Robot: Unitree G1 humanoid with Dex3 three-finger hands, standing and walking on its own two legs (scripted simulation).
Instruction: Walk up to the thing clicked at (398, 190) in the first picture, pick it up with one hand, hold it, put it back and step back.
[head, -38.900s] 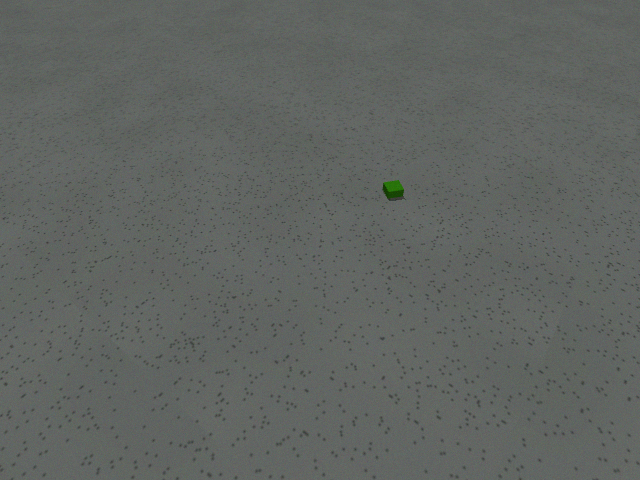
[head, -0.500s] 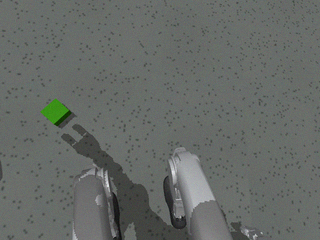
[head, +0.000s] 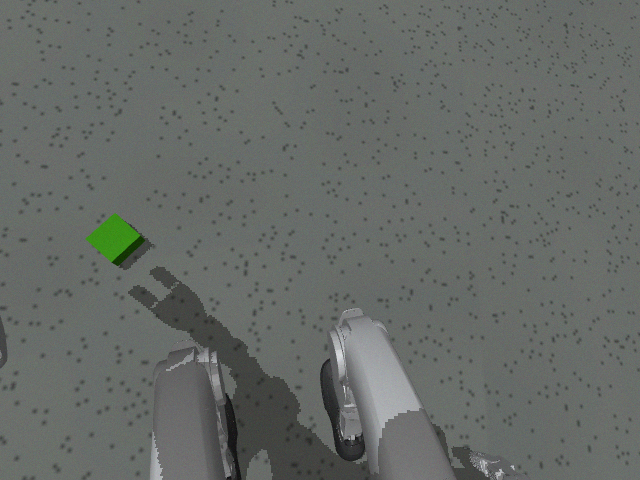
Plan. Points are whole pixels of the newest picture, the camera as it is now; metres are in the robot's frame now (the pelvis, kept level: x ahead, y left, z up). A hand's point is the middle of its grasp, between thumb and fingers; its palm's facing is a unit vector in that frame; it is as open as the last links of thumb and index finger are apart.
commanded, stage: go down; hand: left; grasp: from above
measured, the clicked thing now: (116, 239) +0.54 +0.30 -0.48
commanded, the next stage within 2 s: withdraw in 0.76 s
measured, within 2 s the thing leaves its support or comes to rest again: neither
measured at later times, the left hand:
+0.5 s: hand out of the picture +0.50 +0.37 -0.05, palm faces -0.32 -0.29 -0.90, open 13.1 cm
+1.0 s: hand out of the picture +0.51 +0.37 -0.06, palm faces -0.34 -0.29 -0.89, open 13.0 cm
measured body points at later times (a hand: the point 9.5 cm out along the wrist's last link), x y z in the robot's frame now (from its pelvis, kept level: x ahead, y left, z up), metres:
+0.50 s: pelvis +0.01 +0.00 +0.02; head +0.24 +0.04 +0.41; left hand +0.52 +0.38 +0.00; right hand +0.05 -0.27 -0.09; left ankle +0.07 +0.12 -0.47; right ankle +0.09 -0.14 -0.47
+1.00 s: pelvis +0.01 +0.01 +0.02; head +0.25 +0.06 +0.40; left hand +0.53 +0.38 -0.01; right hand +0.04 -0.26 -0.08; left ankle +0.07 +0.12 -0.47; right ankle +0.09 -0.14 -0.47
